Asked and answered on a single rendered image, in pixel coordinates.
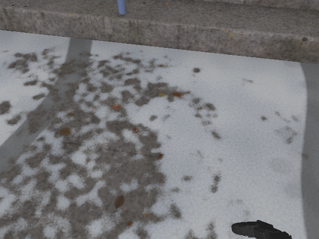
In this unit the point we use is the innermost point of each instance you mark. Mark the robot right hand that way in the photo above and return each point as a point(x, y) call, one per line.
point(259, 230)

